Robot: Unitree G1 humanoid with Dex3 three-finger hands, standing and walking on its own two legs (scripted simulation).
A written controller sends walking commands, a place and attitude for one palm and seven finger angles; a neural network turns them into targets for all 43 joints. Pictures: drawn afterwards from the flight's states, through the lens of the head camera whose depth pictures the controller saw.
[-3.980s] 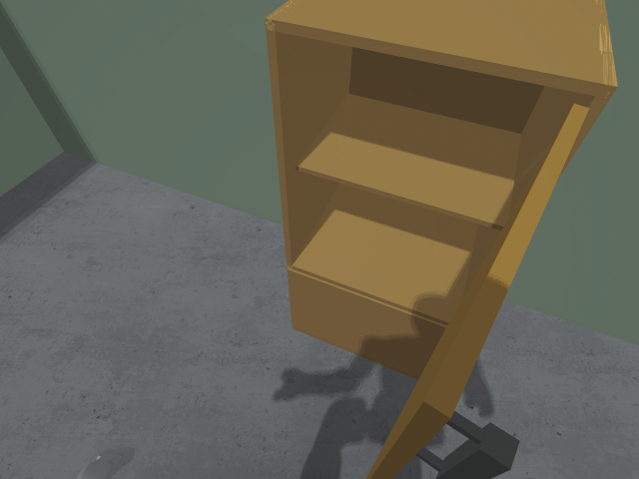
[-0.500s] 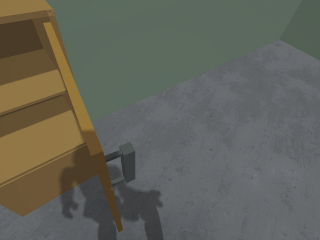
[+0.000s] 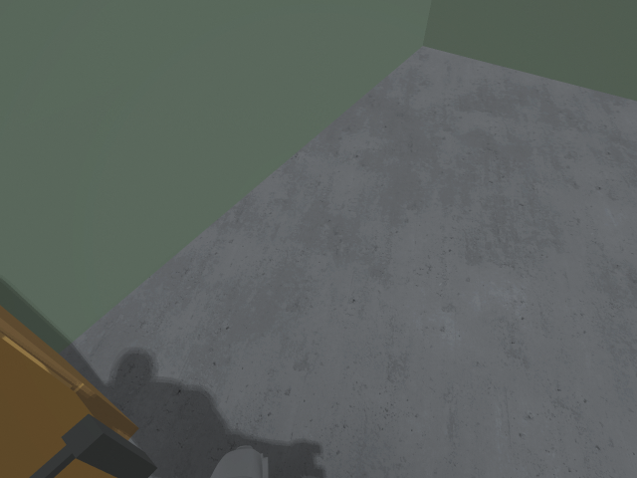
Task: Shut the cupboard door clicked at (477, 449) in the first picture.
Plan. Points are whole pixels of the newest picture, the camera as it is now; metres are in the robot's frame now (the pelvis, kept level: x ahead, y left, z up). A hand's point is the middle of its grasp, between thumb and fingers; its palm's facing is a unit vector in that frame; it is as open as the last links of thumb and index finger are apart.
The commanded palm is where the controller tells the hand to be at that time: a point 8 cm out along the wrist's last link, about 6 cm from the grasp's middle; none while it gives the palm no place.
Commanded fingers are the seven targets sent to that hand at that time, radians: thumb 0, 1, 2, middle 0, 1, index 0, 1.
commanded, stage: walk to a spot facing it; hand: left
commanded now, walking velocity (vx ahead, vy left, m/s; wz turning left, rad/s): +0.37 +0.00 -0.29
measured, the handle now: (96, 474) +0.12 +0.23 +0.04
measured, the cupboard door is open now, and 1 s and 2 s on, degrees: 84 100 100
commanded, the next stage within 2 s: turn to face it in 1.80 s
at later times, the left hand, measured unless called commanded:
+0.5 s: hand out of the picture +0.11 +0.19 -0.18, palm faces +0.13 -0.94 -0.30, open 7.4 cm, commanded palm none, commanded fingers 0.00 0.90 0.90 -0.20 -0.30 -0.20 -0.30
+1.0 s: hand (302, 419) +0.24 +0.04 -0.16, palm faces -0.04 -0.98 -0.18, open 7.4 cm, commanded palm none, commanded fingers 0.00 0.90 0.90 -0.20 -0.30 -0.20 -0.30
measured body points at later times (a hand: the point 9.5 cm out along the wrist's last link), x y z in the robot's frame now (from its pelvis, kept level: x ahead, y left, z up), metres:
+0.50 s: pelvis +0.16 -0.01 -0.03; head +0.13 -0.06 +0.41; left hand +0.11 +0.24 -0.16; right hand +0.28 -0.23 -0.18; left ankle +0.21 +0.16 -0.74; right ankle +0.23 -0.09 -0.74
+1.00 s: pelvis +0.30 -0.11 +0.00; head +0.29 -0.13 +0.45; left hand +0.24 +0.10 -0.14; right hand +0.29 -0.33 -0.17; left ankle +0.37 +0.04 -0.64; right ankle +0.24 -0.10 -0.74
